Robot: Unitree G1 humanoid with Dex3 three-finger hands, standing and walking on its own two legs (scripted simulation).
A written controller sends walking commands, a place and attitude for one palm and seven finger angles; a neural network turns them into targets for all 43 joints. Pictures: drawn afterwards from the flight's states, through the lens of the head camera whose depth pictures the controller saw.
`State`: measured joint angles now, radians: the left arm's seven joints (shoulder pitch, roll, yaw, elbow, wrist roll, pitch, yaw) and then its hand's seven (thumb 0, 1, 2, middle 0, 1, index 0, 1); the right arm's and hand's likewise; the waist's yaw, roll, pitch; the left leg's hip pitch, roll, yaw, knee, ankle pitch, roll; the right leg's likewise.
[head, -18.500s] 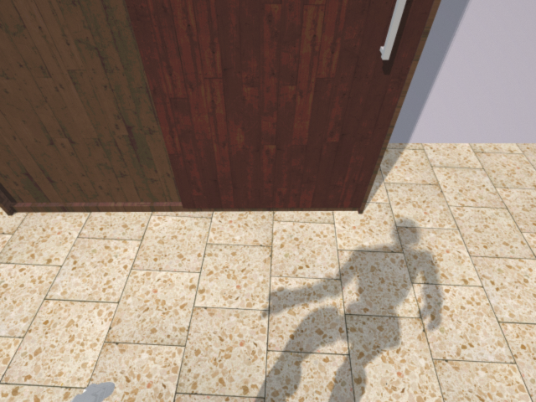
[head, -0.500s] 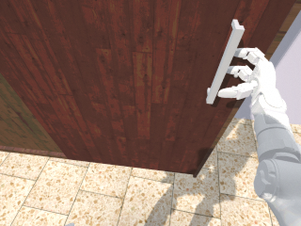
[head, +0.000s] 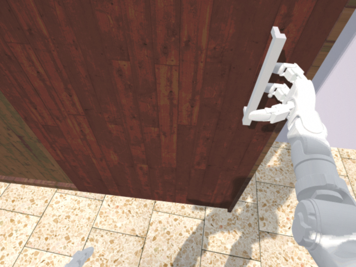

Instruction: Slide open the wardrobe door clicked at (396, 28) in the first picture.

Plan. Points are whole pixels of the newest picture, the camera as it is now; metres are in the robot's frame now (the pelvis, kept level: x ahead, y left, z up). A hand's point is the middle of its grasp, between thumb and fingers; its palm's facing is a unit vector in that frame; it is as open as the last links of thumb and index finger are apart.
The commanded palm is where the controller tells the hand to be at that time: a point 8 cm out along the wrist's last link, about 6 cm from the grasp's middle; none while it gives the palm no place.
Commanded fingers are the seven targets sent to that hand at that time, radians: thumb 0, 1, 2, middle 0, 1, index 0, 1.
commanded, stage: slide the fingers in behind the handle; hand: right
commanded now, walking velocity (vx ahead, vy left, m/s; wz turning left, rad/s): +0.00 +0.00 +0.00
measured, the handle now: (258, 82) +0.51 -0.12 +0.16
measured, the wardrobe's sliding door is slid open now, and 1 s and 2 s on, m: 0.00 0.00 0.00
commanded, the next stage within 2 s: grip the handle and tug to test in 1.20 s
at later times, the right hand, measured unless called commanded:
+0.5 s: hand (258, 94) +0.46 -0.11 +0.17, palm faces +0.01 +1.00 +0.01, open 14.0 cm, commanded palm +0.43 -0.17 +0.17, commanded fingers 0.00 0.50 -0.30 0.30 1.20 0.30 1.20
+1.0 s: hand (252, 92) +0.46 -0.10 +0.17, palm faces +0.00 +1.00 +0.00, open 14.0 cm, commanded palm +0.43 -0.15 +0.17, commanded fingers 0.00 0.50 -0.30 0.30 1.20 0.30 1.20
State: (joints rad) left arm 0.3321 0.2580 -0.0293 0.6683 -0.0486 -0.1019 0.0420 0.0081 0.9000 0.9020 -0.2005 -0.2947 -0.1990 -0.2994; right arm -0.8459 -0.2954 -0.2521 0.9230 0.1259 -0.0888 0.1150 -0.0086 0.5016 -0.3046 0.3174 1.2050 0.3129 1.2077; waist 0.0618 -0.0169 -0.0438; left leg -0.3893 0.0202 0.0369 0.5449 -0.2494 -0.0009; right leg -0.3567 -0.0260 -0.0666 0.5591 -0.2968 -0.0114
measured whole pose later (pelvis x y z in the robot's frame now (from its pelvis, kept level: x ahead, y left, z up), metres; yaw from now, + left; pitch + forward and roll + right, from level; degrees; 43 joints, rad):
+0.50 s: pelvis +0.01 +0.01 +0.00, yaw +0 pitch +4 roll +0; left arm 0.30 0.24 -0.03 0.66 -0.05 -0.06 0.04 0.01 0.90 0.90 -0.20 -0.29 -0.20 -0.30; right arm -0.78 -0.22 -0.21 0.80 0.13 -0.03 0.06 -0.01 0.50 -0.30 0.30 1.20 0.30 1.20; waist 0.04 -0.03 -0.05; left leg -0.34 0.01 0.04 0.53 -0.26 0.01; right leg -0.30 -0.03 -0.06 0.53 -0.29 0.00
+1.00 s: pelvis +0.00 +0.01 +0.00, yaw +0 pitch +4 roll +0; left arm 0.34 0.24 -0.02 0.68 -0.04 -0.07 0.04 0.01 0.90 0.90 -0.20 -0.29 -0.20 -0.30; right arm -0.84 -0.22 -0.20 0.89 0.12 -0.08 0.03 -0.01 0.50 -0.30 0.30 1.20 0.30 1.20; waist 0.06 -0.03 -0.04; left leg -0.36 0.01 0.04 0.53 -0.24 0.01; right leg -0.32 -0.03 -0.07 0.53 -0.28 0.00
